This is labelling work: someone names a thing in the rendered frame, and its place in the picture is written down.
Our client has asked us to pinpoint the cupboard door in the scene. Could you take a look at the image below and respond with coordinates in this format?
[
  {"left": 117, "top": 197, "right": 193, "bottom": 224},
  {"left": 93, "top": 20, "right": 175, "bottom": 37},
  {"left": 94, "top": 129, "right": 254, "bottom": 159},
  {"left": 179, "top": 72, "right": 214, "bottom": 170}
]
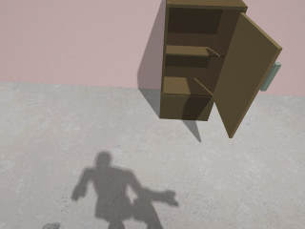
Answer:
[{"left": 213, "top": 12, "right": 282, "bottom": 138}]

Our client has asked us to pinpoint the handle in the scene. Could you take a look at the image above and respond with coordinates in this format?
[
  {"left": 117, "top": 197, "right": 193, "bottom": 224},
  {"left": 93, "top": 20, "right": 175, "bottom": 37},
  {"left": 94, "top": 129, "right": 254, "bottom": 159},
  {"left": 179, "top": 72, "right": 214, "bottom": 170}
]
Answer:
[{"left": 259, "top": 62, "right": 281, "bottom": 92}]

